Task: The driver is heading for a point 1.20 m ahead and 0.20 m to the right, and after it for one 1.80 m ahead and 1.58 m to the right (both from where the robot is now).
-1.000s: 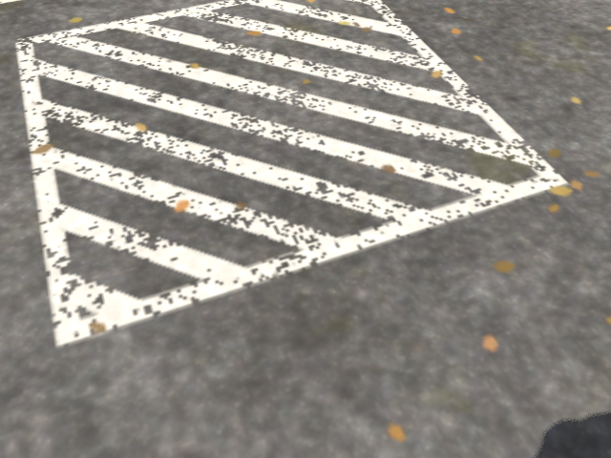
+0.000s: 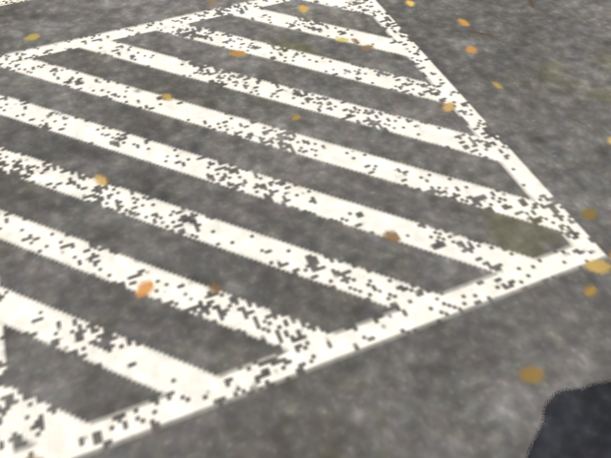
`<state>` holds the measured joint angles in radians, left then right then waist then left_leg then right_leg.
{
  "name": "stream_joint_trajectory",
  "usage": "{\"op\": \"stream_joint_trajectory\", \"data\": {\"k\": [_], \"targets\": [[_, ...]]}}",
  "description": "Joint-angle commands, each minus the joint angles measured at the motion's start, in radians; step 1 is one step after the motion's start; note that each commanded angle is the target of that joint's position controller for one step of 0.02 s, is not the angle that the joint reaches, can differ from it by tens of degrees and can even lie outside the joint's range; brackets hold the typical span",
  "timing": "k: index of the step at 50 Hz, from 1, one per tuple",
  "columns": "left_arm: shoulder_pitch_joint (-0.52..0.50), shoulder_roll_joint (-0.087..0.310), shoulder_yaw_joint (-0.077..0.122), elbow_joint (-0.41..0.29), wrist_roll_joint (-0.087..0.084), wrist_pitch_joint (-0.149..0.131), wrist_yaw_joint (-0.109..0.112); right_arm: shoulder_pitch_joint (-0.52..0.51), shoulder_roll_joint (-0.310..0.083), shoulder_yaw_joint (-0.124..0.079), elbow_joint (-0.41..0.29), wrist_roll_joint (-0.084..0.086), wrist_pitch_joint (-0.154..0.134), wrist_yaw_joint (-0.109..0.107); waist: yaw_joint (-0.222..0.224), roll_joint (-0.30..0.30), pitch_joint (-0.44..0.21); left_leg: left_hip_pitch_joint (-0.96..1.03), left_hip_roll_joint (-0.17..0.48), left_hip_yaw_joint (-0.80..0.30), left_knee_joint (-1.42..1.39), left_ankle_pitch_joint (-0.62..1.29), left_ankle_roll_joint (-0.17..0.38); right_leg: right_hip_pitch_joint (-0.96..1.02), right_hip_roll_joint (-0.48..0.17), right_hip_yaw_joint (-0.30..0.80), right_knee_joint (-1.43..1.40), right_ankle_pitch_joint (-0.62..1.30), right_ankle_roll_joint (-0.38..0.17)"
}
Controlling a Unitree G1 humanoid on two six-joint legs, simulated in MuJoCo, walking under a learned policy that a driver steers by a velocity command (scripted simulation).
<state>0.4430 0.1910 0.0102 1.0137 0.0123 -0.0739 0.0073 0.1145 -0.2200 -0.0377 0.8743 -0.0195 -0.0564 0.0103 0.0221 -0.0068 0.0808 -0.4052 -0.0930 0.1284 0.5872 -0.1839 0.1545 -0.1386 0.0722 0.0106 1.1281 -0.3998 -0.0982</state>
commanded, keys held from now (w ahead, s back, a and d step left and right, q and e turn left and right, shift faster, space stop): w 1.00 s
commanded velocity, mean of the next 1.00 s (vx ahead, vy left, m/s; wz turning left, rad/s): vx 0.50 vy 0.00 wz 0.00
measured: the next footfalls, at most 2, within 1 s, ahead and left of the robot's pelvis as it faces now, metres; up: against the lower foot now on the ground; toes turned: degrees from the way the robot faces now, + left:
right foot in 0.48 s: +0.44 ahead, -0.12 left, +0.00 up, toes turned -3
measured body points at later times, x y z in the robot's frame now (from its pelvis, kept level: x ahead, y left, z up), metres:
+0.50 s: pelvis +0.28 -0.04 +0.00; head +0.32 -0.05 +0.45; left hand +0.49 +0.17 -0.10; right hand +0.17 -0.27 -0.14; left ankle +0.09 +0.04 -0.71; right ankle +0.40 -0.12 -0.72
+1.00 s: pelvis +0.54 -0.04 +0.02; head +0.57 -0.03 +0.46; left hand +0.43 +0.18 -0.13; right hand +0.75 -0.24 -0.09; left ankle +0.69 +0.06 -0.70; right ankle +0.40 -0.12 -0.72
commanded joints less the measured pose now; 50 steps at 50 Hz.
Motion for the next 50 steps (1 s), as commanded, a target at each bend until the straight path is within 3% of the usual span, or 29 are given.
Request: {"op": "stream_joint_trajectory", "data": {"k": [1,3,6,9,13,19,21,22,23,24,25,26,27,28,29,31,33,35,41,45,48,50], "targets": [[-0.048,0.131,0.033,-0.098,0.012,-0.016,-0.011,0.142,-0.075,-0.026,0.024,0.009,-0.012,0.005,-0.04,-0.025,-0.018,0.302,0.387,-0.58,-0.426,-0.2,0.17,-0.449,-0.107,0.057,0.196,0.094,-0.017],[-0.024,0.08,0.024,-0.088,0.026,0.01,-0.022,0.166,-0.041,-0.009,0.059,0.005,-0.033,-0.002,0.013,-0.012,-0.007,0.177,0.322,-0.431,-0.453,-0.031,0.118,-0.343,-0.145,0.055,0.099,0.109,0.005],[-0.075,0.059,0.022,-0.106,0.026,0.029,-0.032,0.236,-0.071,-0.012,0.102,0.011,-0.056,-0.002,0.022,0.021,0.007,0.157,0.283,-0.318,-0.484,0.099,0.106,-0.378,-0.169,0.015,0.002,0.17,0.033],[-0.231,0.076,0.024,-0.156,0.022,0.034,-0.035,0.294,-0.085,-0.01,0.122,0.014,-0.055,0.0,-0.01,0.029,0.035,0.211,0.253,-0.257,-0.507,0.174,0.077,-0.492,-0.193,-0.022,-0.141,0.301,0.057],[-0.385,0.061,0.016,-0.198,0.01,0.032,-0.039,0.379,-0.08,-0.001,0.148,0.016,-0.052,-0.004,-0.062,0.053,0.028,0.303,0.228,-0.203,-0.481,0.315,0.024,-0.504,-0.168,-0.065,-0.346,0.43,0.072],[-0.537,0.068,0.013,-0.247,0.008,0.023,-0.037,0.465,-0.091,0.004,0.186,-0.004,-0.043,-0.023,-0.104,0.075,0.036,0.522,0.284,-0.205,-0.397,0.488,0.043,-0.529,-0.119,-0.088,-0.511,0.363,0.046],[-0.515,0.078,0.018,-0.248,0.008,0.014,-0.035,0.441,-0.104,0.001,0.19,-0.008,-0.041,-0.029,-0.073,0.081,0.028,0.553,0.304,-0.195,-0.336,0.627,0.039,-0.461,-0.095,-0.094,-0.561,0.283,0.016],[-0.455,0.088,0.024,-0.231,0.009,0.009,-0.029,0.418,-0.112,-0.001,0.189,-0.008,-0.041,-0.032,-0.04,0.09,0.0,0.545,0.303,-0.181,-0.27,0.766,0.026,-0.364,-0.065,-0.105,-0.586,0.24,-0.003],[-0.339,0.105,0.035,-0.192,0.01,0.002,-0.021,0.404,-0.122,-0.003,0.19,-0.006,-0.039,-0.031,0.008,0.092,-0.057,0.533,0.292,-0.169,-0.147,0.869,0.014,-0.225,-0.032,-0.114,-0.623,0.227,-0.025],[-0.161,0.133,0.051,-0.132,0.02,-0.008,-0.011,0.382,-0.122,-0.002,0.186,0.001,-0.038,-0.029,0.085,0.069,-0.147,0.444,0.258,-0.136,0.043,0.813,-0.006,0.005,-0.037,-0.102,-0.677,0.277,-0.057],[0.025,0.215,0.076,-0.094,0.046,-0.015,0.002,0.369,-0.093,0.009,0.15,0.012,-0.043,-0.026,0.148,-0.009,-0.276,0.224,0.212,-0.104,0.329,0.476,-0.023,0.28,-0.247,0.122,-0.677,0.196,-0.113],[0.057,0.29,0.096,-0.087,0.053,-0.008,-0.003,0.495,0.006,0.023,0.144,0.046,-0.04,-0.017,0.085,-0.23,-0.387,-0.133,0.02,-0.059,0.696,-0.305,-0.067,0.512,-0.521,0.609,-0.772,0.175,-0.264],[-0.001,0.227,0.088,-0.086,0.009,0.003,-0.015,0.427,-0.106,-0.007,0.153,0.016,-0.037,-0.021,0.081,-0.068,-0.317,-0.218,0.061,-0.187,0.76,-0.294,-0.049,0.427,-0.468,0.632,-0.833,0.13,-0.243],[-0.11,0.178,0.073,-0.098,-0.001,0.0,-0.019,0.337,-0.099,-0.011,0.118,0.013,-0.042,-0.017,0.036,-0.055,-0.167,-0.245,0.106,-0.188,0.725,-0.193,-0.046,0.28,-0.432,0.464,-0.863,0.166,-0.208],[-0.162,0.127,0.062,-0.1,0.002,-0.008,-0.024,0.29,-0.079,-0.008,0.108,0.01,-0.044,-0.014,0.012,-0.015,-0.098,-0.215,0.137,-0.181,0.674,-0.133,-0.051,0.16,-0.387,0.361,-0.9,0.277,-0.179],[-0.17,0.065,0.042,-0.074,0.002,-0.02,-0.017,0.292,-0.045,-0.007,0.11,-0.013,-0.019,-0.001,-0.044,-0.035,-0.058,-0.128,0.172,-0.172,0.589,-0.097,-0.071,0.028,-0.305,0.218,-0.94,0.381,-0.12],[-0.112,0.072,0.041,-0.041,-0.001,-0.034,-0.014,0.294,-0.021,-0.007,0.108,-0.018,0.0,0.011,-0.06,-0.042,-0.06,-0.111,0.171,-0.151,0.556,-0.081,-0.087,0.003,-0.286,0.163,-0.957,0.474,-0.118],[-0.073,0.102,0.045,-0.021,-0.004,-0.04,-0.012,0.23,-0.022,-0.008,0.084,-0.02,0.011,0.018,-0.063,-0.045,-0.033,-0.165,0.184,-0.13,0.508,-0.028,-0.101,-0.008,-0.271,0.12,-0.985,0.485,-0.117],[0.031,0.101,0.034,0.011,-0.003,-0.037,-0.01,-0.041,-0.023,0.004,-0.006,-0.004,0.012,0.022,-0.005,-0.054,0.021,-0.232,0.184,-0.075,0.205,0.168,-0.127,0.036,-0.234,0.049,-1.013,0.564,-0.091],[0.105,0.11,0.033,0.039,0.005,-0.033,-0.001,-0.153,-0.028,0.009,-0.041,0.0,0.009,0.018,0.03,-0.062,0.033,-0.231,0.157,-0.055,0.07,0.183,-0.108,0.155,-0.263,0.043,-0.991,0.609,-0.096],[0.115,0.121,0.037,0.054,0.015,-0.027,0.009,-0.185,-0.044,0.003,-0.063,-0.001,-0.001,0.017,0.025,-0.06,0.043,-0.226,0.142,-0.056,0.01,0.1,-0.076,0.252,-0.303,0.047,-0.938,0.699,-0.101],[0.081,0.134,0.041,0.054,0.017,-0.024,0.014,-0.111,-0.055,-0.006,-0.046,-0.001,-0.012,0.01,-0.02,-0.065,0.006,-0.089,0.098,-0.035,-0.04,0.022,-0.043,0.259,-0.301,0.02,-0.83,0.914,-0.08]]}}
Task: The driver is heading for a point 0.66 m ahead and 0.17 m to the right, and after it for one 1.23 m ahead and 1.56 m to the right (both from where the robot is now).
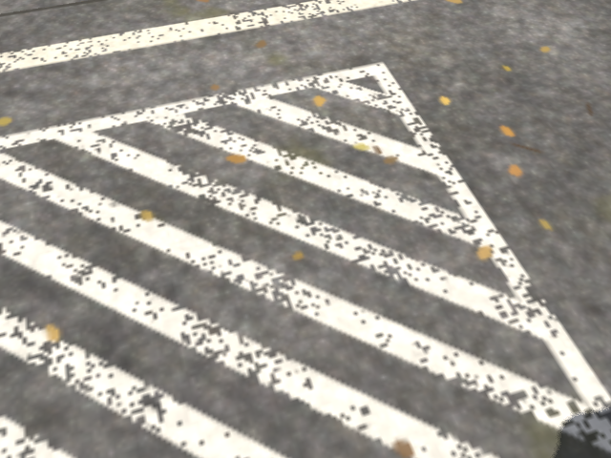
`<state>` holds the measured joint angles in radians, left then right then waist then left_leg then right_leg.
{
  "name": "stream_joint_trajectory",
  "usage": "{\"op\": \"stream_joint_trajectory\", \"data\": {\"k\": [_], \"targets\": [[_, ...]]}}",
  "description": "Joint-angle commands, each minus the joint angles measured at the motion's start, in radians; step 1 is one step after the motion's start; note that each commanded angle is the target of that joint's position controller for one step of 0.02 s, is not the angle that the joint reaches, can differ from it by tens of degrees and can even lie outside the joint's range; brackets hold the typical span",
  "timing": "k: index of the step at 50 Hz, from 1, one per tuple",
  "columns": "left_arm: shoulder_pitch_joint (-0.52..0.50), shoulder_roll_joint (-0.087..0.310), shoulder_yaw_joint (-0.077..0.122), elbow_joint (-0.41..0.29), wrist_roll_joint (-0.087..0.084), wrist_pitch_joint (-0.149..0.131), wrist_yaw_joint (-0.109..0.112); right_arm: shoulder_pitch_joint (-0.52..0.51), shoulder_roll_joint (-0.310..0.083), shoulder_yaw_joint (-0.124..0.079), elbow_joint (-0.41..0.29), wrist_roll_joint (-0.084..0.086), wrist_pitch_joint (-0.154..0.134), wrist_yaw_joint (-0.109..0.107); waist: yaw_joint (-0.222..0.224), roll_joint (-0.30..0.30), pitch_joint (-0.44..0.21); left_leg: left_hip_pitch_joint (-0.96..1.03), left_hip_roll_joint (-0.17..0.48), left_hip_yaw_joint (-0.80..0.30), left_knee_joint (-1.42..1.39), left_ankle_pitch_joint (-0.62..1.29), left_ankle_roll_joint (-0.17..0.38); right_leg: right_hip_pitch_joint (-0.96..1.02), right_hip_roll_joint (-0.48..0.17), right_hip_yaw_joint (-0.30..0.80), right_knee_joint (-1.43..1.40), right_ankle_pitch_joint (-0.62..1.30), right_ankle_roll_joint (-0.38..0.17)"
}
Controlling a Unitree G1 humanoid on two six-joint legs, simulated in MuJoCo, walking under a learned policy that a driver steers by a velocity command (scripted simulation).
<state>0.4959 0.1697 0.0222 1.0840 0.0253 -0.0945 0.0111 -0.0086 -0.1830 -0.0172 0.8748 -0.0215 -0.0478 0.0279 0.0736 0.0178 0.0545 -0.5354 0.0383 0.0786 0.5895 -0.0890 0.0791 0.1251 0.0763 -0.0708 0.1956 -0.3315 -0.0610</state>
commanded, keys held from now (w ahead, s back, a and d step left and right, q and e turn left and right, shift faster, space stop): w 0.16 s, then w+e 0.72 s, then e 0.12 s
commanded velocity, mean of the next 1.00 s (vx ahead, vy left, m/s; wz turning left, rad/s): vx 0.49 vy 0.00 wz -0.36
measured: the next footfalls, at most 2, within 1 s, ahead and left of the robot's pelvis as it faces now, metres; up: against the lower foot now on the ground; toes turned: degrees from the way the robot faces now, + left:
left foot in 0.04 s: +0.19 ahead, +0.09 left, +0.00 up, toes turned +4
right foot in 0.62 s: +0.46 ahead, -0.08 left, +0.00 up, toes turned -17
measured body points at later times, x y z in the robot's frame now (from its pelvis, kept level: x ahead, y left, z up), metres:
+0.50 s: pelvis +0.26 +0.02 +0.01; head +0.28 +0.02 +0.45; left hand +0.43 +0.23 -0.13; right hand +0.16 -0.20 -0.14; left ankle +0.15 +0.09 -0.73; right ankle +0.41 -0.11 -0.69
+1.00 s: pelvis +0.51 -0.06 +0.01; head +0.54 -0.09 +0.46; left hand +0.60 +0.20 -0.12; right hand +0.59 -0.35 -0.10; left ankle +0.72 +0.04 -0.67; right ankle +0.42 -0.07 -0.73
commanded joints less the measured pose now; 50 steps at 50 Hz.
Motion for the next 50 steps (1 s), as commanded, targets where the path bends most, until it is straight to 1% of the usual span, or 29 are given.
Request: {"op": "stream_joint_trajectory", "data": {"k": [1,2,3,4,5,6,7,9,11,13,15,21,25,28,29,30,31,32,33,34,35,36,37,38,40,42,44,47,50], "targets": [[0.015,0.163,0.031,-0.015,0.003,-0.001,0.01,0.123,-0.104,-0.037,-0.009,-0.001,-0.028,-0.015,-0.116,-0.087,-0.024,0.178,-0.068,0.029,-0.081,-0.082,0.052,-0.017,-0.289,0.086,0.23,0.95,-0.105],[-0.001,0.159,0.029,-0.02,-0.002,0.001,0.007,0.298,-0.131,-0.053,0.051,-0.01,-0.038,-0.025,-0.186,-0.056,-0.115,0.402,-0.069,0.02,-0.127,-0.043,0.081,-0.102,-0.247,0.05,0.425,0.904,-0.084],[-0.006,0.129,0.018,-0.055,-0.012,-0.001,0.004,0.483,-0.216,-0.077,0.087,-0.035,-0.045,-0.037,-0.242,0.034,-0.244,0.669,0.15,-0.221,-0.135,-0.115,0.138,-0.318,-0.195,0.014,0.725,0.566,-0.063],[0.115,0.04,0.006,-0.059,-0.048,0.001,-0.007,0.514,-0.289,-0.096,0.093,-0.036,-0.037,-0.031,-0.183,0.249,-0.347,0.889,0.406,-0.709,-0.263,-0.167,0.287,-0.667,0.002,-0.009,1.083,-0.187,-0.023],[0.025,0.138,0.032,-0.058,-0.018,0.006,-0.003,0.427,-0.233,-0.087,0.082,0.003,-0.025,-0.023,-0.167,0.068,-0.254,0.79,0.347,-0.702,-0.318,-0.242,0.248,-0.757,-0.053,0.123,1.138,-0.151,-0.041],[-0.065,0.134,0.036,-0.09,-0.015,0.002,-0.009,0.319,-0.179,-0.071,0.064,0.011,-0.027,-0.019,-0.129,0.042,-0.118,0.642,0.315,-0.543,-0.342,-0.213,0.214,-0.776,-0.097,0.121,1.103,-0.046,-0.045],[-0.103,0.116,0.034,-0.096,-0.013,0.0,-0.011,0.271,-0.128,-0.058,0.062,0.008,-0.034,-0.015,-0.102,0.003,-0.058,0.527,0.271,-0.446,-0.379,-0.106,0.185,-0.738,-0.128,0.116,1.05,0.017,-0.041],[-0.081,0.077,0.031,-0.085,0.007,0.025,-0.021,0.266,-0.071,-0.04,0.084,0.009,-0.047,-0.023,-0.049,0.025,-0.029,0.403,0.2,-0.294,-0.418,-0.005,0.129,-0.642,-0.159,0.114,0.972,0.052,-0.022],[-0.079,0.06,0.032,-0.083,0.008,0.047,-0.031,0.324,-0.08,-0.039,0.11,0.008,-0.065,-0.028,-0.038,0.03,-0.023,0.375,0.188,-0.223,-0.44,0.074,0.117,-0.628,-0.152,0.109,0.95,0.07,-0.011],[-0.142,0.065,0.035,-0.106,0.007,0.062,-0.036,0.361,-0.107,-0.043,0.125,0.008,-0.074,-0.032,-0.037,0.035,0.006,0.375,0.18,-0.161,-0.468,0.081,0.102,-0.693,-0.161,0.109,0.915,0.134,-0.005],[-0.226,0.073,0.036,-0.134,0.003,0.068,-0.04,0.399,-0.106,-0.041,0.132,0.006,-0.075,-0.034,-0.053,0.034,0.032,0.397,0.172,-0.116,-0.487,0.094,0.083,-0.768,-0.167,0.109,0.863,0.21,0.001],[-0.429,0.053,0.018,-0.207,-0.004,0.06,-0.05,0.472,-0.1,-0.03,0.148,0.007,-0.076,-0.047,-0.096,0.039,0.061,0.481,0.16,0.02,-0.478,0.265,0.043,-0.786,-0.145,0.027,0.584,0.364,0.001],[-0.52,0.055,0.013,-0.254,0.001,0.056,-0.053,0.538,-0.113,-0.032,0.174,0.001,-0.065,-0.063,-0.12,0.04,0.073,0.621,0.198,0.073,-0.41,0.428,0.045,-0.783,-0.119,-0.043,0.463,0.298,-0.035],[-0.456,0.074,0.026,-0.247,0.005,0.056,-0.047,0.512,-0.145,-0.04,0.172,-0.001,-0.053,-0.075,-0.074,0.072,0.022,0.678,0.217,0.124,-0.245,0.811,0.037,-0.654,-0.046,-0.098,0.427,0.161,-0.091],[-0.389,0.089,0.035,-0.23,0.006,0.054,-0.043,0.498,-0.159,-0.045,0.168,-0.004,-0.047,-0.077,-0.044,0.084,-0.018,0.682,0.221,0.139,-0.134,0.913,0.038,-0.578,-0.012,-0.112,0.419,0.111,-0.117],[-0.292,0.109,0.048,-0.201,0.008,0.051,-0.041,0.487,-0.173,-0.049,0.16,-0.004,-0.038,-0.075,-0.006,0.09,-0.074,0.66,0.222,0.145,0.023,0.917,0.039,-0.468,0.017,-0.112,0.383,0.088,-0.145],[-0.15,0.147,0.069,-0.16,0.018,0.044,-0.036,0.463,-0.182,-0.053,0.143,0.001,-0.034,-0.069,0.064,0.063,-0.142,0.541,0.207,0.159,0.249,0.771,0.021,-0.262,0.012,-0.057,0.294,0.113,-0.184],[-0.04,0.245,0.101,-0.146,0.027,0.043,-0.023,0.45,-0.149,-0.046,0.1,0.004,-0.038,-0.06,0.103,-0.058,-0.242,0.305,0.154,0.166,0.583,0.296,-0.007,-0.032,-0.217,0.24,0.264,0.048,-0.256],[-0.09,0.314,0.115,-0.172,0.01,0.056,-0.024,0.442,-0.09,-0.041,0.023,0.022,-0.049,-0.038,0.026,-0.26,-0.293,-0.115,-0.098,0.044,0.909,-0.461,-0.057,0.181,-0.449,0.825,0.104,0.082,-0.428],[-0.11,0.286,0.11,-0.164,-0.014,0.067,-0.021,0.323,-0.152,-0.05,0.002,0.005,-0.061,-0.032,0.04,-0.067,-0.192,-0.234,-0.015,-0.112,0.889,-0.363,-0.041,0.114,-0.41,0.709,0.07,0.089,-0.387],[-0.168,0.242,0.098,-0.169,-0.017,0.067,-0.016,0.28,-0.147,-0.047,-0.021,0.017,-0.075,-0.027,0.008,-0.038,-0.1,-0.231,0.024,-0.113,0.812,-0.266,-0.039,-0.006,-0.386,0.587,0.051,0.153,-0.343],[-0.211,0.193,0.086,-0.172,-0.015,0.062,-0.016,0.296,-0.141,-0.049,-0.01,0.017,-0.077,-0.031,-0.045,0.042,-0.032,-0.167,0.054,-0.109,0.714,-0.225,-0.046,-0.131,-0.338,0.496,0.03,0.285,-0.293],[-0.238,0.173,0.078,-0.178,-0.021,0.054,-0.01,0.301,-0.133,-0.049,-0.012,-0.002,-0.06,-0.033,-0.079,0.05,-0.017,-0.103,0.074,-0.113,0.647,-0.22,-0.062,-0.211,-0.286,0.42,0.025,0.371,-0.261],[-0.251,0.162,0.071,-0.182,-0.024,0.044,-0.007,0.327,-0.116,-0.045,-0.008,-0.019,-0.038,-0.029,-0.102,0.027,-0.028,-0.049,0.081,-0.111,0.602,-0.214,-0.078,-0.254,-0.246,0.364,0.018,0.417,-0.244],[-0.216,0.186,0.073,-0.176,-0.03,0.025,-0.008,0.314,-0.107,-0.045,-0.026,-0.028,-0.006,-0.022,-0.111,0.001,-0.036,-0.036,0.076,-0.09,0.542,-0.201,-0.105,-0.286,-0.211,0.325,0.017,0.515,-0.241],[-0.175,0.213,0.079,-0.174,-0.029,0.021,-0.009,0.239,-0.11,-0.045,-0.062,-0.026,0.007,-0.018,-0.095,-0.026,-0.022,-0.073,0.076,-0.074,0.459,-0.132,-0.125,-0.299,-0.187,0.312,0.004,0.519,-0.226],[-0.125,0.214,0.078,-0.173,-0.027,0.025,-0.011,0.141,-0.119,-0.045,-0.101,-0.022,0.011,-0.016,-0.06,-0.048,-0.006,-0.128,0.072,-0.067,0.365,-0.054,-0.136,-0.273,-0.176,0.325,0.0,0.517,-0.201],[-0.069,0.218,0.076,-0.172,-0.025,0.036,-0.006,0.057,-0.12,-0.038,-0.139,-0.014,0.01,-0.017,-0.029,-0.067,-0.012,-0.134,0.031,-0.057,0.25,0.013,-0.135,-0.213,-0.155,0.301,0.086,0.812,-0.146],[-0.026,0.222,0.075,-0.177,-0.019,0.052,0.004,-0.011,-0.121,-0.027,-0.173,-0.002,0.006,-0.022,0.002,-0.095,-0.041,-0.106,-0.021,-0.054,0.158,0.041,-0.117,-0.152,-0.144,0.313,0.161,0.918,-0.112]]}}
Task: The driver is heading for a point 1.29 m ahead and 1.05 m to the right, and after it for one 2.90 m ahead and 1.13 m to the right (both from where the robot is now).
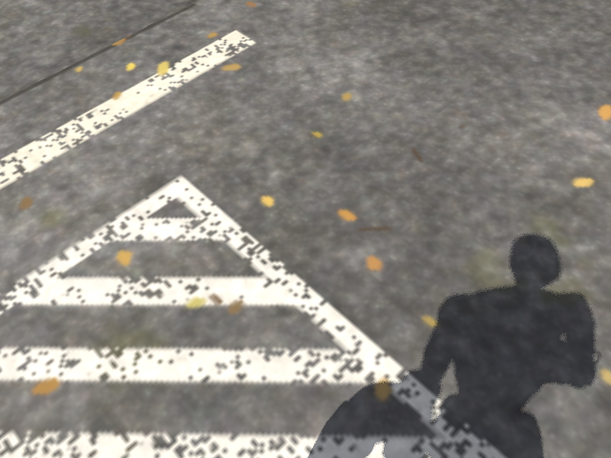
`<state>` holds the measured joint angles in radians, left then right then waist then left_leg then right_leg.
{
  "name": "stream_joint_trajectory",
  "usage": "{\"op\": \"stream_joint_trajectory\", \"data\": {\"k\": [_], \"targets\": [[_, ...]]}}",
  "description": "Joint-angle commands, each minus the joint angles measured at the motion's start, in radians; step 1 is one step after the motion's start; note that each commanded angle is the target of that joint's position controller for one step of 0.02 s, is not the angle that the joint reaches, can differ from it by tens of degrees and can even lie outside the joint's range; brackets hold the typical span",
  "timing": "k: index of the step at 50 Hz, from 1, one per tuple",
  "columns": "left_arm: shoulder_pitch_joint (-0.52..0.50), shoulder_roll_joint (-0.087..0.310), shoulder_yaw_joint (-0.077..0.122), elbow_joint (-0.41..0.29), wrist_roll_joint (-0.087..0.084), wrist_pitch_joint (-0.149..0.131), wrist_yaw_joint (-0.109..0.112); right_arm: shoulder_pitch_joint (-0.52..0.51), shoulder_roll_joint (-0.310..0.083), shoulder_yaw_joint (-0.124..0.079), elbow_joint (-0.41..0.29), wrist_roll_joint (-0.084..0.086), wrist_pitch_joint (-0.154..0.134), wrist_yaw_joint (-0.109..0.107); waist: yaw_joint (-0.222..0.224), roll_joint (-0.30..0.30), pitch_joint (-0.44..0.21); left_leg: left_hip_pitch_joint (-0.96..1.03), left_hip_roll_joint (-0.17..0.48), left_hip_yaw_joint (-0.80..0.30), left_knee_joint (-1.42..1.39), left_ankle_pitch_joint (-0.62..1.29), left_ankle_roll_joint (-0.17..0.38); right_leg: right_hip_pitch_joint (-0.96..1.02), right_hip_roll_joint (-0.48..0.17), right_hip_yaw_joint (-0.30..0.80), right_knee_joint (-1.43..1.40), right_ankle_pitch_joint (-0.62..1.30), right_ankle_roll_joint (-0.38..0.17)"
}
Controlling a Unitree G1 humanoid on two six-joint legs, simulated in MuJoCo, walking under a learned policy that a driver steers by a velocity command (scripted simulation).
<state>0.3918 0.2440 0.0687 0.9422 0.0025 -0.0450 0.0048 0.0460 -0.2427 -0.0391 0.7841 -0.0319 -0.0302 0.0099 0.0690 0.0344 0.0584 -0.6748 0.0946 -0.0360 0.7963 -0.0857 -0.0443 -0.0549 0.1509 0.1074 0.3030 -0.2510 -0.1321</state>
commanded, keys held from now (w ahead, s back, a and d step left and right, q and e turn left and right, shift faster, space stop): e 1.00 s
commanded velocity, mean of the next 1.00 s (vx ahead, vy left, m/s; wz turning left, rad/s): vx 0.07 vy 0.00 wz -0.60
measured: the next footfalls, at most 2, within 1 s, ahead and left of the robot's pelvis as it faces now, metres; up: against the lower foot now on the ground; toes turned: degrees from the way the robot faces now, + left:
left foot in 0.14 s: +0.25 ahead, +0.11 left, +0.00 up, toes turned -7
right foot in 0.60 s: +0.11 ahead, -0.08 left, +0.00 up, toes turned -23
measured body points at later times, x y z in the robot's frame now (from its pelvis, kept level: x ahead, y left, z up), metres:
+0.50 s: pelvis +0.11 +0.03 -0.01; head +0.13 +0.03 +0.44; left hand +0.31 +0.25 -0.12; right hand +0.13 -0.26 -0.12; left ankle +0.21 +0.11 -0.74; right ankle +0.08 -0.08 -0.70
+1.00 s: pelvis +0.10 +0.02 +0.00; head +0.12 +0.00 +0.45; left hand +0.35 +0.19 -0.11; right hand +0.06 -0.29 -0.11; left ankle +0.17 +0.12 -0.71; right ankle +0.07 -0.07 -0.74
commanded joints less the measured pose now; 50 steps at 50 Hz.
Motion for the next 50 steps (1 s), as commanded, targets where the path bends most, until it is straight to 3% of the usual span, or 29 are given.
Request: {"op": "stream_joint_trajectory", "data": {"k": [1,3,5,6,7,8,9,10,11,13,16,21,25,27,28,29,30,31,32,33,34,36,38,44,50], "targets": [[0.086,0.148,0.029,-0.038,0.007,0.008,0.014,-0.084,-0.066,-0.002,-0.092,0.011,-0.014,-0.006,0.014,-0.119,-0.048,0.042,-0.094,0.058,-0.083,0.033,0.013,0.05,-0.218,0.149,0.078,0.844,-0.036],[0.072,0.153,0.031,-0.053,0.016,0.017,0.022,-0.07,-0.086,-0.001,-0.096,0.014,-0.022,-0.012,0.003,-0.132,-0.055,0.106,-0.12,0.037,-0.168,0.011,0.032,0.071,-0.218,0.184,0.14,0.849,-0.02],[-0.01,0.177,0.038,-0.087,0.018,0.013,0.026,0.066,-0.13,-0.012,-0.06,0.015,-0.035,-0.024,-0.068,-0.144,-0.092,0.307,-0.147,0.017,-0.289,-0.003,0.067,0.025,-0.199,0.212,0.25,0.882,0.023],[-0.051,0.186,0.041,-0.101,0.006,0.004,0.019,0.173,-0.148,-0.018,-0.034,0.012,-0.049,-0.033,-0.131,-0.124,-0.128,0.462,-0.128,0.011,-0.396,0.125,0.088,-0.021,-0.162,0.207,0.377,0.835,0.047],[-0.056,0.141,0.028,-0.143,-0.016,-0.009,0.011,0.296,-0.203,-0.028,-0.022,-0.003,-0.065,-0.044,-0.167,-0.033,-0.245,0.728,0.066,-0.124,-0.37,0.441,0.133,-0.165,-0.113,0.176,0.604,0.513,0.074],[0.128,0.044,0.015,-0.15,-0.056,0.0,0.026,0.278,-0.266,-0.036,-0.053,-0.01,-0.053,-0.041,-0.073,0.198,-0.403,0.971,0.423,-0.425,-0.27,1.04,0.286,-0.391,0.058,0.028,0.925,-0.472,0.094],[0.173,0.152,0.031,-0.12,-0.011,0.019,0.035,0.269,-0.217,-0.038,-0.064,0.023,-0.031,-0.034,-0.064,0.128,-0.471,0.882,0.43,-0.511,-0.299,0.951,0.344,-0.41,-0.007,0.01,1.029,-0.42,0.088],[0.102,0.173,0.04,-0.112,0.011,0.037,0.029,0.196,-0.135,-0.016,-0.086,0.026,-0.022,-0.036,-0.053,0.045,-0.344,0.749,0.354,-0.397,-0.35,0.721,0.325,-0.428,-0.047,0.007,1.045,-0.326,0.103],[0.035,0.161,0.039,-0.123,0.023,0.05,0.017,0.134,-0.081,0.002,-0.093,0.026,-0.014,-0.039,-0.047,0.016,-0.22,0.627,0.27,-0.268,-0.407,0.544,0.282,-0.445,-0.08,-0.014,0.998,-0.276,0.118],[0.009,0.131,0.036,-0.134,0.029,0.083,-0.01,0.101,-0.09,0.004,-0.094,0.015,-0.003,-0.05,-0.032,0.099,-0.128,0.479,0.179,-0.127,-0.482,0.38,0.25,-0.413,-0.106,-0.04,0.964,-0.214,0.15],[-0.003,0.11,0.029,-0.156,0.016,0.106,-0.022,0.116,-0.118,-0.007,-0.084,0.002,-0.004,-0.046,-0.021,0.096,-0.138,0.42,0.169,-0.042,-0.508,0.326,0.268,-0.384,-0.102,-0.067,0.919,-0.18,0.159],[-0.119,0.1,0.011,-0.22,0.023,0.126,-0.041,0.115,-0.145,-0.022,-0.087,0.001,0.014,-0.043,-0.042,0.124,-0.118,0.39,0.191,0.011,-0.564,-0.048,0.263,-0.371,-0.158,-0.107,0.696,-0.129,0.148],[-0.17,0.107,0.002,-0.26,0.015,0.121,-0.053,0.136,-0.191,-0.041,-0.085,-0.003,0.033,-0.034,-0.068,0.129,-0.124,0.384,0.218,0.045,-0.54,-0.146,0.24,-0.261,-0.154,-0.161,0.507,-0.167,0.119],[-0.16,0.107,0.001,-0.269,0.012,0.112,-0.055,0.142,-0.209,-0.049,-0.084,0.002,0.044,-0.031,-0.061,0.113,-0.122,0.38,0.228,0.065,-0.494,-0.16,0.211,-0.193,-0.146,-0.18,0.38,-0.145,0.094],[-0.123,0.107,0.003,-0.26,0.011,0.104,-0.053,0.145,-0.209,-0.051,-0.082,0.007,0.05,-0.029,-0.041,0.086,-0.121,0.343,0.219,0.097,-0.438,-0.15,0.173,-0.115,-0.13,-0.185,0.272,-0.102,0.075],[-0.09,0.123,0.008,-0.248,0.014,0.094,-0.046,0.184,-0.194,-0.053,-0.068,0.004,0.058,-0.024,-0.034,0.006,-0.103,0.287,0.19,0.146,-0.331,-0.184,0.108,-0.055,-0.14,-0.111,0.138,-0.059,0.058],[-0.092,0.205,0.022,-0.263,0.024,0.084,-0.03,0.233,-0.124,-0.04,-0.078,0.002,0.068,-0.012,-0.052,-0.267,-0.067,0.136,0.068,0.255,-0.05,-0.408,0.021,-0.032,-0.371,0.237,-0.069,-0.069,0.007],[-0.102,0.342,0.058,-0.293,0.03,0.087,-0.019,0.148,-0.112,-0.032,-0.149,0.007,0.078,-0.029,-0.027,-0.341,0.008,-0.002,-0.081,0.153,0.091,-0.55,-0.014,-0.17,-0.545,0.477,-0.095,0.144,-0.133],[-0.087,0.29,0.055,-0.276,0.035,0.087,-0.008,0.084,-0.139,-0.036,-0.151,0.009,0.086,-0.035,-0.014,-0.207,0.009,0.032,-0.048,0.047,0.212,-0.477,-0.006,-0.192,-0.488,0.375,-0.065,0.173,-0.149],[-0.146,0.243,0.038,-0.28,0.026,0.085,-0.003,0.107,-0.131,-0.037,-0.143,0.023,0.087,-0.031,-0.06,-0.184,0.004,0.055,-0.045,0.02,0.228,-0.382,0.002,-0.213,-0.415,0.282,-0.05,0.171,-0.118],[-0.208,0.218,0.032,-0.29,0.023,0.086,-0.003,0.142,-0.139,-0.041,-0.121,0.025,0.079,-0.027,-0.092,-0.169,-0.009,0.074,-0.048,0.016,0.225,-0.307,0.009,-0.197,-0.346,0.216,-0.038,0.174,-0.081],[-0.228,0.178,0.021,-0.306,0.009,0.077,-0.002,0.194,-0.157,-0.051,-0.093,0.002,0.073,-0.021,-0.096,-0.176,-0.081,0.096,-0.067,0.031,0.284,-0.263,0.01,-0.127,-0.3,0.168,0.005,0.342,-0.08],[-0.183,0.177,0.023,-0.299,0.003,0.071,-0.007,0.179,-0.142,-0.048,-0.105,0.008,0.076,-0.018,-0.082,-0.133,-0.111,0.084,-0.072,0.022,0.28,-0.271,0.003,-0.068,-0.309,0.189,0.025,0.407,-0.092],[-0.1,0.205,0.039,-0.289,0.014,0.074,-0.005,0.109,-0.125,-0.035,-0.149,0.016,0.081,-0.028,-0.028,-0.159,-0.101,0.091,-0.09,-0.001,0.094,-0.329,0.008,-0.006,-0.33,0.308,0.049,0.347,-0.125],[-0.149,0.227,0.051,-0.297,0.018,0.082,-0.019,0.141,-0.124,-0.025,-0.167,0.032,0.065,-0.038,-0.05,-0.167,-0.119,0.301,-0.148,-0.004,-0.11,-0.349,0.043,-0.104,-0.29,0.398,0.09,0.417,-0.089]]}}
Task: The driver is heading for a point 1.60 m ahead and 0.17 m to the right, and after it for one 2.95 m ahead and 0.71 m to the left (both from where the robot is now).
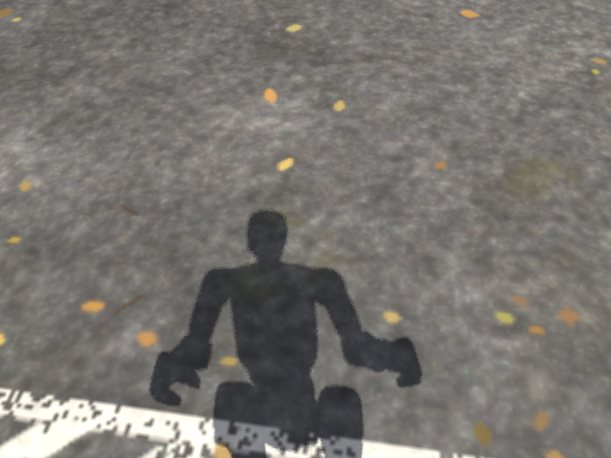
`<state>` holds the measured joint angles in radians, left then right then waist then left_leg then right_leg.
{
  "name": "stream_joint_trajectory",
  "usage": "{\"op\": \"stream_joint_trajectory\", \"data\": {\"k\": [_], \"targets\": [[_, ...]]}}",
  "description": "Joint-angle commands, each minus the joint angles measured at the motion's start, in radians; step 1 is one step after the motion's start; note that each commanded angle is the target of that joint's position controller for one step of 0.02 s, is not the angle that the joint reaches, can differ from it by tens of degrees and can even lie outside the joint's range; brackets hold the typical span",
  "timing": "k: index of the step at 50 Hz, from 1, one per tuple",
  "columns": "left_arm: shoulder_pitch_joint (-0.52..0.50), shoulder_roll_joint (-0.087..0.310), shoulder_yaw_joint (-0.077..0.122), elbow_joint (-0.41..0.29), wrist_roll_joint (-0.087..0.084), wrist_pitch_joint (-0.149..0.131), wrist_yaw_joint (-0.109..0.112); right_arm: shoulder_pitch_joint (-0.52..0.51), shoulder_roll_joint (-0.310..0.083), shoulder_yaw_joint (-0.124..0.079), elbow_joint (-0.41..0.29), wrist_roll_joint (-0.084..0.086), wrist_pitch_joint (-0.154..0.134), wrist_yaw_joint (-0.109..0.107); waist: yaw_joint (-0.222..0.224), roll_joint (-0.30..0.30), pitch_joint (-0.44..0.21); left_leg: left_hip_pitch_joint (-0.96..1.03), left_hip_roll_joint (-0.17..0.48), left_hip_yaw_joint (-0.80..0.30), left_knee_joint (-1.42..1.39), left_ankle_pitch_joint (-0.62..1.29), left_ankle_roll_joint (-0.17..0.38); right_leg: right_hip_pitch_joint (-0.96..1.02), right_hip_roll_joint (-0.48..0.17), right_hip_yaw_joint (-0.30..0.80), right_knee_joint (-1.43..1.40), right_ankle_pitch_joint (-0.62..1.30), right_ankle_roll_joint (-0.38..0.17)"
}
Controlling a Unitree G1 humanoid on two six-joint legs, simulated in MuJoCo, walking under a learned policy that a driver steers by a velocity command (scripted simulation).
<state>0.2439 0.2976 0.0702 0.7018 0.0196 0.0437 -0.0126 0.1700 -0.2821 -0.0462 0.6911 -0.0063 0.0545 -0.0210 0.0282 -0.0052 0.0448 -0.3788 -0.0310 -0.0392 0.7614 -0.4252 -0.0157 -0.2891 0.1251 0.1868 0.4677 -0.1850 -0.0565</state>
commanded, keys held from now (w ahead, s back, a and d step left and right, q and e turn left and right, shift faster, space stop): e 0.10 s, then no key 0.90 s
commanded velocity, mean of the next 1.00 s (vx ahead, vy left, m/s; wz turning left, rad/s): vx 0.00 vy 0.00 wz -0.20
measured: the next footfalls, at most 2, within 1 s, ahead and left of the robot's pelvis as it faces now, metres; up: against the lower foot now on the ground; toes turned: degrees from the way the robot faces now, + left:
left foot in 0.08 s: +0.04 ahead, +0.11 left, +0.00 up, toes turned -7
right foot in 0.46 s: -0.01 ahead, -0.10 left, +0.00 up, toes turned -5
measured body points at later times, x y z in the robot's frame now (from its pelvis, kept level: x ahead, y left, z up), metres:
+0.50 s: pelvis -0.02 +0.01 +0.00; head +0.00 +0.00 +0.45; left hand +0.15 +0.24 -0.12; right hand +0.03 -0.27 -0.13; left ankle +0.00 +0.12 -0.74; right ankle -0.05 -0.09 -0.74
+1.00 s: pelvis -0.02 -0.01 +0.01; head -0.01 -0.01 +0.46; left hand +0.08 +0.24 -0.14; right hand -0.02 -0.27 -0.14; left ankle +0.01 +0.12 -0.74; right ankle -0.05 -0.09 -0.74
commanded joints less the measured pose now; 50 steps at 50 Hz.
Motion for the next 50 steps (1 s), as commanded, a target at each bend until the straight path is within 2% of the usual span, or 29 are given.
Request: {"op": "stream_joint_trajectory", "data": {"k": [1,2,3,4,5,6,7,8,10,11,15,17,19,20,21,22,23,24,25,26,27,29,30,33,37,50], "targets": [[-0.023,0.172,0.05,-0.059,-0.003,-0.006,-0.003,0.043,-0.083,-0.016,-0.071,0.008,-0.023,-0.01,-0.027,-0.127,-0.107,0.064,-0.031,-0.001,-0.149,0.015,0.021,0.105,-0.248,0.329,-0.067,0.342,-0.144],[-0.052,0.167,0.05,-0.062,-0.01,-0.004,-0.003,0.083,-0.076,-0.015,-0.06,0.006,-0.028,-0.016,-0.059,-0.116,-0.107,0.151,-0.036,0.005,-0.276,0.09,0.026,0.065,-0.217,0.326,-0.048,0.291,-0.11],[-0.072,0.148,0.045,-0.068,-0.02,-0.006,0.001,0.121,-0.091,-0.018,-0.05,-0.002,-0.036,-0.026,-0.08,-0.088,-0.106,0.263,0.007,-0.02,-0.413,0.174,0.035,-0.016,-0.172,0.304,-0.011,0.163,-0.058],[-0.032,0.081,0.029,-0.077,-0.023,-0.009,0.005,0.119,-0.172,-0.032,-0.06,-0.017,-0.041,-0.035,-0.053,0.092,-0.113,0.353,0.227,-0.22,-0.523,0.096,0.082,-0.139,-0.074,0.18,0.15,-0.132,0.008],[0.006,0.081,0.032,-0.082,-0.011,-0.009,0.012,0.034,-0.262,-0.049,-0.092,-0.018,-0.034,-0.027,-0.024,0.269,-0.065,0.289,0.429,-0.457,-0.564,0.2,0.196,-0.284,0.092,-0.047,0.341,-0.385,0.043],[-0.016,0.154,0.049,-0.072,0.024,-0.006,0.011,0.055,-0.215,-0.044,-0.089,-0.023,-0.033,-0.018,-0.037,0.176,-0.05,0.197,0.444,-0.425,-0.533,0.295,0.262,-0.245,0.002,-0.041,0.527,-0.387,0.052],[-0.008,0.154,0.055,-0.052,0.017,-0.003,0.004,0.013,-0.144,-0.023,-0.092,-0.015,-0.037,-0.012,-0.008,0.112,-0.03,0.153,0.377,-0.336,-0.519,0.335,0.254,-0.213,-0.005,-0.026,0.596,-0.33,0.053],[0.018,0.14,0.053,-0.029,0.01,0.003,-0.003,-0.035,-0.113,-0.015,-0.097,-0.013,-0.039,-0.008,0.016,0.097,-0.012,0.134,0.306,-0.234,-0.504,0.374,0.225,-0.195,-0.007,-0.034,0.648,-0.272,0.061],[0.047,0.119,0.045,-0.011,0.001,0.01,-0.017,-0.048,-0.107,-0.013,-0.097,-0.013,-0.045,-0.014,0.016,0.153,-0.036,0.196,0.241,-0.136,-0.472,0.512,0.208,-0.21,0.001,-0.056,0.688,-0.231,0.083],[0.032,0.112,0.04,-0.01,-0.003,0.012,-0.017,-0.022,-0.107,-0.013,-0.087,-0.013,-0.047,-0.014,-0.001,0.146,-0.044,0.225,0.235,-0.115,-0.459,0.562,0.212,-0.213,0.003,-0.064,0.671,-0.231,0.092],[-0.039,0.068,0.014,-0.021,-0.008,0.02,-0.01,0.058,-0.116,-0.018,-0.045,-0.009,-0.052,-0.011,-0.051,0.154,-0.065,0.335,0.254,-0.107,-0.419,0.619,0.229,-0.191,-0.02,-0.077,0.462,-0.261,0.106],[-0.051,0.047,-0.003,-0.018,-0.011,0.022,-0.008,0.056,-0.124,-0.019,-0.034,-0.013,-0.049,-0.002,-0.058,0.18,-0.072,0.308,0.248,-0.092,-0.404,0.606,0.226,-0.088,-0.042,-0.122,0.305,-0.293,0.094],[-0.053,0.05,-0.011,-0.011,-0.017,0.02,0.0,0.07,-0.144,-0.025,-0.015,-0.017,-0.041,0.008,-0.066,0.209,-0.074,0.283,0.246,-0.098,-0.382,0.653,0.229,-0.002,-0.043,-0.178,0.175,-0.289,0.078],[-0.031,0.044,-0.015,0.001,-0.018,0.016,0.003,0.071,-0.148,-0.026,-0.004,-0.014,-0.036,0.011,-0.049,0.203,-0.073,0.268,0.24,-0.094,-0.356,0.687,0.22,0.049,-0.046,-0.193,0.073,-0.221,0.067],[0.002,0.036,-0.021,0.018,-0.014,0.008,0.009,0.064,-0.145,-0.024,0.004,-0.005,-0.033,0.014,-0.021,0.18,-0.072,0.233,0.228,-0.08,-0.323,0.694,0.191,0.132,-0.051,-0.203,-0.089,-0.084,0.053],[0.004,0.052,-0.023,0.024,-0.002,-0.004,0.015,0.082,-0.133,-0.021,0.014,-0.004,-0.035,0.016,-0.018,0.139,-0.078,0.171,0.218,-0.077,-0.305,0.629,0.141,0.228,-0.088,-0.146,-0.201,0.057,0.037],[0.006,0.109,-0.02,0.018,0.017,-0.018,0.02,0.107,-0.09,-0.01,0.001,-0.005,-0.041,0.022,-0.038,0.008,-0.122,0.088,0.173,-0.035,-0.232,0.451,0.083,0.331,-0.244,0.039,-0.24,0.096,0.007],[-0.073,0.154,-0.017,0.009,0.007,-0.025,0.023,0.113,-0.02,0.014,-0.016,0.003,-0.041,0.022,-0.087,-0.162,-0.078,0.086,0.064,0.049,-0.279,0.111,0.038,0.191,-0.386,0.163,-0.196,0.318,-0.08],[-0.088,0.088,-0.032,0.017,-0.001,-0.032,0.022,0.094,-0.05,0.01,0.012,-0.004,-0.028,0.013,-0.059,-0.139,-0.072,0.192,0.08,0.037,-0.292,0.046,0.033,0.12,-0.373,0.124,-0.166,0.275,-0.114],[-0.117,0.063,-0.044,0.018,-0.001,-0.037,0.021,0.079,-0.063,0.007,0.019,-0.006,-0.026,0.014,-0.068,-0.134,-0.048,0.203,0.07,0.036,-0.329,0.12,0.033,0.105,-0.322,0.087,-0.165,0.199,-0.086],[-0.123,0.06,-0.046,0.027,0.002,-0.038,0.025,0.067,-0.072,0.005,0.032,-0.008,-0.03,0.017,-0.061,-0.133,-0.035,0.22,0.074,0.031,-0.361,0.204,0.029,0.101,-0.274,0.056,-0.164,0.125,-0.052],[-0.089,0.072,-0.047,0.052,-0.006,-0.044,0.037,0.081,-0.093,0.001,0.05,-0.013,-0.04,0.022,-0.052,-0.145,-0.039,0.239,0.097,0.018,-0.381,0.303,0.023,0.106,-0.229,0.027,-0.166,0.108,-0.018],[-0.074,0.073,-0.046,0.065,-0.008,-0.045,0.037,0.094,-0.092,0.002,0.069,-0.01,-0.045,0.023,-0.048,-0.104,-0.033,0.227,0.1,0.017,-0.381,0.312,0.023,0.12,-0.219,0.017,-0.167,0.104,-0.015],[-0.062,0.065,-0.05,0.098,-0.01,-0.048,0.038,0.099,-0.07,0.009,0.107,-0.008,-0.049,0.018,-0.046,-0.034,-0.019,0.22,0.106,0.011,-0.404,0.315,0.018,0.131,-0.213,0.008,-0.154,0.104,-0.019],[-0.063,0.058,-0.052,0.141,-0.01,-0.052,0.039,0.106,-0.064,0.011,0.154,-0.007,-0.049,0.014,-0.048,-0.011,-0.013,0.233,0.113,0.006,-0.415,0.32,0.018,0.12,-0.205,0.002,-0.161,0.095,-0.022],[-0.017,0.046,-0.06,0.292,-0.014,-0.058,0.049,0.115,-0.049,0.02,0.295,-0.006,-0.048,-0.001,-0.05,0.004,-0.01,0.266,0.131,-0.005,-0.419,0.327,0.032,0.108,-0.191,-0.017,-0.179,0.111,-0.019]]}}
